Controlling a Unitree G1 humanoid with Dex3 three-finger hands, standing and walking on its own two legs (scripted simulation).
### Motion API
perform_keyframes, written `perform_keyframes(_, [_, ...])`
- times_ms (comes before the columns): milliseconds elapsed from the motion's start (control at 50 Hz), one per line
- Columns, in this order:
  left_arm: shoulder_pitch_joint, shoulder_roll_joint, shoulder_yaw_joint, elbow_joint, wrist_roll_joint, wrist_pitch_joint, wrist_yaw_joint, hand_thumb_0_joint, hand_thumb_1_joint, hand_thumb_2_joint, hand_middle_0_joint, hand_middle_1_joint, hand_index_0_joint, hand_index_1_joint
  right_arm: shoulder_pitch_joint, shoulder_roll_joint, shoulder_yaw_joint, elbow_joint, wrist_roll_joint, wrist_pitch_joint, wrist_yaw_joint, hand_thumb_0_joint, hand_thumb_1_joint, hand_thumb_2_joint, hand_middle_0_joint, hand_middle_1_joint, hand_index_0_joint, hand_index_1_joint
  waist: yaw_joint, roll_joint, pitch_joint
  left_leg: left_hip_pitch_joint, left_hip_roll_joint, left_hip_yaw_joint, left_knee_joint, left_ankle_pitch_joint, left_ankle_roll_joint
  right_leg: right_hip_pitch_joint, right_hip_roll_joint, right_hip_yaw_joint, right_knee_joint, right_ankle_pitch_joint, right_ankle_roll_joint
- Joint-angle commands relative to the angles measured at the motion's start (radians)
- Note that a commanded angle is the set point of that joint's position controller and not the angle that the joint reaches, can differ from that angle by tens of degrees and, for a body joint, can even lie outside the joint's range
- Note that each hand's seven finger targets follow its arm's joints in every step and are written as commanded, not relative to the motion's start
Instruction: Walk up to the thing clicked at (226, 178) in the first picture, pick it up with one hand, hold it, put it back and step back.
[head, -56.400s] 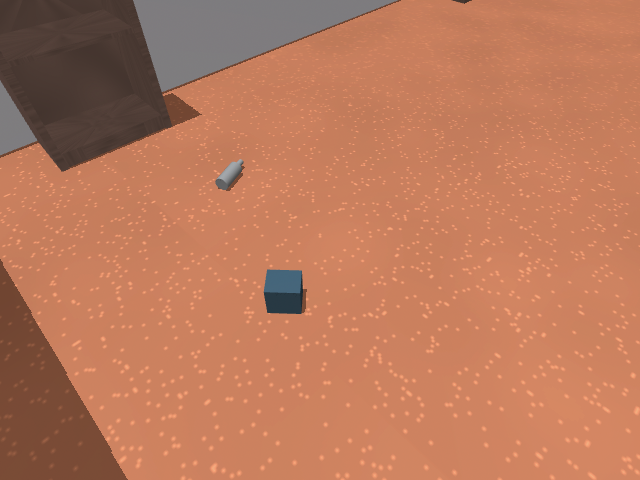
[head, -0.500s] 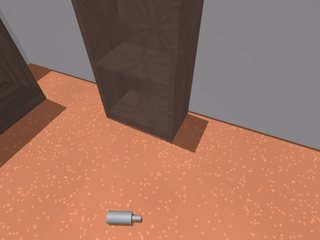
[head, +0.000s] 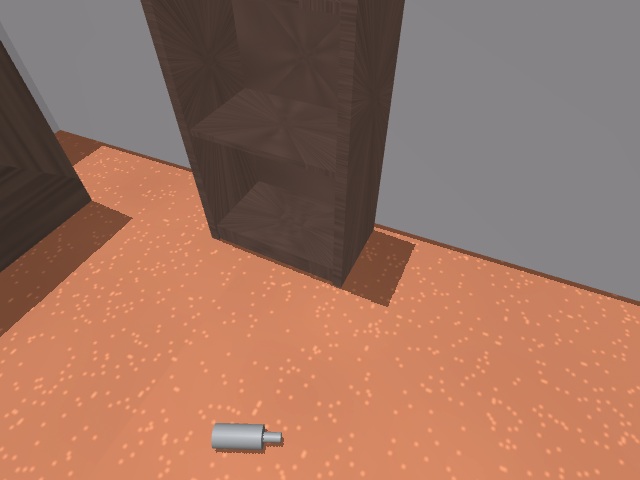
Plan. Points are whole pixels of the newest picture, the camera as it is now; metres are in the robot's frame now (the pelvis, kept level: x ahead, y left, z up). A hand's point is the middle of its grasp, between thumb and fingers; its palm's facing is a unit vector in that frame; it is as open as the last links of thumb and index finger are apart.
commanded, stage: stand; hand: left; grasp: from above
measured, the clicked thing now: (247, 436) +0.41 +0.23 -0.75
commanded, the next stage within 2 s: step back in 0.12 s
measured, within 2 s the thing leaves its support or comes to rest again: neither
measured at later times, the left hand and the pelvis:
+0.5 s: hand out of the picture +0.05 +0.27 -0.17, palm faces -0.02 -0.91 -0.41, open 7.4 cm; pelvis -0.06 +0.00 -0.02, yaw +1 degrees
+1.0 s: hand out of the picture -0.04 +0.30 -0.18, palm faces -0.07 -0.92 -0.39, open 7.4 cm; pelvis -0.15 +0.04 -0.03, yaw -2 degrees
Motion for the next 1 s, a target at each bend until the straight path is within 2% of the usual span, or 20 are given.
perform_keyframes(0, [-0.033,0.208,0.038,-0.064,0.003,-0.024,0.010,0.000,0.900,0.900,-0.200,-0.300,-0.200,-0.300,-0.039,-0.207,-0.035,-0.057,0.000,-0.023,-0.014,0.000,-0.900,-0.900,0.200,0.300,0.200,0.300,0.005,0.009,-0.041,0.014,0.111,-0.086,-0.063,0.071,0.030,-0.036,-0.104,0.075,-0.065,0.056,-0.033])
perform_keyframes(80, [-0.033,0.210,0.037,-0.068,0.003,-0.024,0.010,0.000,0.900,0.900,-0.200,-0.300,-0.200,-0.300,-0.041,-0.203,-0.034,-0.058,0.000,-0.022,-0.013,0.000,-0.900,-0.900,0.200,0.300,0.200,0.300,0.004,-0.001,-0.052,0.020,0.111,-0.086,-0.056,0.090,0.029,-0.041,-0.108,0.078,-0.063,0.077,-0.035])
perform_keyframes(100, [-0.036,0.283,0.080,-0.080,-0.014,-0.015,0.017,0.000,0.900,0.900,-0.200,-0.300,-0.200,-0.300,-0.076,-0.272,-0.054,-0.076,0.007,-0.004,-0.006,0.000,-0.900,-0.900,0.200,0.300,0.200,0.300,0.001,-0.006,0.057,-0.068,0.098,-0.099,0.047,0.258,0.052,-0.128,-0.089,0.086,0.025,0.233,-0.040])
perform_keyframes(140, [-0.014,0.268,0.084,-0.110,-0.018,-0.011,0.023,0.000,0.900,0.900,-0.200,-0.300,-0.200,-0.300,-0.039,-0.252,-0.057,-0.095,0.022,0.004,-0.006,0.000,-0.900,-0.900,0.200,0.300,0.200,0.300,-0.008,0.008,-0.043,-0.052,0.104,-0.082,0.109,0.352,0.068,-0.076,-0.092,0.069,0.090,0.296,-0.065])
perform_keyframes(280, [0.007,0.229,0.079,-0.179,-0.007,0.017,0.020,0.000,0.900,0.900,-0.200,-0.300,-0.200,-0.300,-0.068,-0.289,-0.090,-0.184,0.019,0.033,-0.002,0.000,-0.900,-0.900,0.200,0.300,0.200,0.300,-0.001,0.089,-0.136,-0.131,0.154,-0.152,0.157,0.262,0.166,-0.133,-0.037,0.058,0.297,0.115,-0.089])
perform_keyframes(320, [0.023,0.259,0.089,-0.193,-0.001,0.016,0.019,0.000,0.900,0.900,-0.200,-0.300,-0.200,-0.300,-0.079,-0.268,-0.089,-0.206,0.021,0.040,-0.001,0.000,-0.900,-0.900,0.200,0.300,0.200,0.300,0.012,0.014,-0.140,-0.171,0.086,-0.112,0.276,0.123,0.137,-0.149,-0.106,0.133,0.229,0.137,-0.142])
perform_keyframes(360, [-0.014,0.347,0.112,-0.220,0.012,0.012,0.019,0.000,0.900,0.900,-0.200,-0.300,-0.200,-0.300,-0.076,-0.218,-0.081,-0.226,0.019,0.052,0.000,0.000,-0.900,-0.900,0.200,0.300,0.200,0.300,0.027,-0.205,-0.089,-0.235,-0.109,0.002,0.597,-0.262,0.048,-0.228,-0.328,0.356,0.010,0.223,-0.272])
perform_keyframes(380, [-0.045,0.376,0.120,-0.257,0.027,0.004,0.023,0.000,0.900,0.900,-0.200,-0.300,-0.200,-0.300,-0.038,-0.221,-0.082,-0.238,0.007,0.062,-0.003,0.000,-0.900,-0.900,0.200,0.300,0.200,0.300,0.026,-0.233,-0.077,-0.286,-0.105,-0.067,0.763,-0.431,0.043,-0.262,-0.411,0.447,-0.012,0.235,-0.339])
perform_keyframes(420, [-0.140,0.330,0.117,-0.292,0.025,0.005,0.032,0.000,0.900,0.900,-0.200,-0.300,-0.200,-0.300,0.035,-0.252,-0.095,-0.224,0.026,0.068,0.001,0.000,-0.900,-0.900,0.200,0.300,0.200,0.300,-0.031,-0.143,-0.055,-0.268,-0.088,-0.129,0.889,-0.363,0.040,-0.304,-0.335,0.299,0.025,0.234,-0.302])
perform_keyframes(460, [-0.179,0.320,0.110,-0.322,0.037,0.004,0.037,0.000,0.900,0.900,-0.200,-0.300,-0.200,-0.300,0.085,-0.250,-0.092,-0.225,0.032,0.061,0.001,0.000,-0.900,-0.900,0.200,0.300,0.200,0.300,-0.043,-0.178,-0.087,-0.268,-0.056,-0.114,0.800,-0.329,0.031,-0.235,-0.275,0.219,0.079,0.236,-0.243])
perform_keyframes(540, [-0.079,0.302,0.114,-0.336,0.028,0.016,0.040,0.000,0.900,0.900,-0.200,-0.300,-0.200,-0.300,0.071,-0.239,-0.087,-0.244,0.005,0.046,-0.001,0.000,-0.900,-0.900,0.200,0.300,0.200,0.300,0.017,-0.186,-0.130,-0.267,-0.013,-0.042,0.369,-0.332,0.028,-0.018,-0.262,0.202,0.210,0.369,-0.205])
perform_keyframes(580, [-0.075,0.311,0.112,-0.341,0.005,0.033,0.031,0.000,0.900,0.900,-0.200,-0.300,-0.200,-0.300,0.120,-0.224,-0.091,-0.226,-0.013,0.030,-0.007,0.000,-0.900,-0.900,0.200,0.300,0.200,0.300,-0.021,-0.157,-0.130,-0.153,-0.042,0.048,0.049,-0.058,0.024,-0.042,-0.211,0.142,0.329,0.421,-0.167])
perform_keyframes(600, [-0.040,0.265,0.101,-0.351,-0.004,0.043,0.028,0.000,0.900,0.900,-0.200,-0.300,-0.200,-0.300,0.104,-0.276,-0.108,-0.237,-0.035,0.023,-0.011,0.000,-0.900,-0.900,0.200,0.300,0.200,0.300,-0.005,-0.036,-0.121,-0.059,0.057,-0.108,0.031,0.130,0.041,-0.192,-0.126,0.106,0.420,0.248,-0.102])
perform_keyframes(620, [-0.022,0.208,0.090,-0.369,-0.013,0.043,0.030,0.000,0.900,0.900,-0.200,-0.300,-0.200,-0.300,0.073,-0.381,-0.128,-0.258,-0.046,0.020,-0.008,0.000,-0.900,-0.900,0.200,0.300,0.200,0.300,0.011,0.238,-0.104,0.035,0.283,-0.415,0.024,0.390,0.128,-0.431,0.068,0.044,0.570,-0.246,-0.050])
perform_keyframes(640, [-0.112,0.243,0.105,-0.371,-0.001,0.043,0.046,0.000,0.900,0.900,-0.200,-0.300,-0.200,-0.300,0.074,-0.443,-0.138,-0.271,-0.025,0.016,-0.004,0.000,-0.900,-0.900,0.200,0.300,0.200,0.300,-0.066,0.270,-0.109,-0.053,0.355,-0.502,0.027,0.496,0.257,-0.421,0.137,0.176,0.707,-0.492,-0.036])
perform_keyframes(680, [-0.098,0.239,0.105,-0.359,-0.006,0.045,0.051,0.000,0.900,0.900,-0.200,-0.300,-0.200,-0.300,-0.001,-0.329,-0.112,-0.282,-0.024,0.014,-0.018,0.000,-0.900,-0.900,0.200,0.300,0.200,0.300,-0.015,0.119,-0.083,-0.001,0.264,-0.295,0.098,0.564,0.217,-0.482,0.133,0.253,0.863,-0.397,-0.053])
perform_keyframes(720, [-0.012,0.232,0.101,-0.343,-0.016,0.039,0.047,0.000,0.900,0.900,-0.200,-0.300,-0.200,-0.300,-0.030,-0.284,-0.101,-0.306,-0.021,0.014,-0.035,0.000,-0.900,-0.900,0.200,0.300,0.200,0.300,0.025,0.149,-0.092,0.071,0.214,-0.197,0.156,0.571,0.204,-0.522,0.119,0.206,0.878,-0.299,-0.047])
perform_keyframes(840, [-0.020,0.227,0.101,-0.369,-0.001,0.025,0.032,0.000,0.900,0.900,-0.200,-0.300,-0.200,-0.300,0.071,-0.281,-0.106,-0.324,-0.010,0.018,-0.041,0.000,-0.900,-0.900,0.200,0.300,0.200,0.300,-0.043,0.113,-0.086,0.131,0.245,-0.198,0.184,0.552,0.267,-0.460,0.098,0.137,0.682,-0.305,0.003])
perform_keyframes(920, [0.038,0.217,0.102,-0.360,0.006,0.016,0.022,0.000,0.900,0.900,-0.200,-0.300,-0.200,-0.300,0.044,-0.293,-0.106,-0.355,-0.003,0.026,-0.034,0.000,-0.900,-0.900,0.200,0.300,0.200,0.300,-0.029,0.152,-0.126,0.085,0.221,-0.167,0.225,0.424,0.228,-0.314,0.059,0.057,0.390,-0.232,-0.025])
perform_keyframes(980, [0.118,0.209,0.105,-0.321,0.021,0.006,0.023,0.000,0.900,0.900,-0.200,-0.300,-0.200,-0.300,0.003,-0.285,-0.100,-0.361,0.013,0.035,-0.028,0.000,-0.900,-0.900,0.200,0.300,0.200,0.300,0.016,0.106,-0.137,-0.069,0.196,-0.151,0.287,0.244,0.166,-0.103,0.039,0.042,0.098,0.060,-0.058])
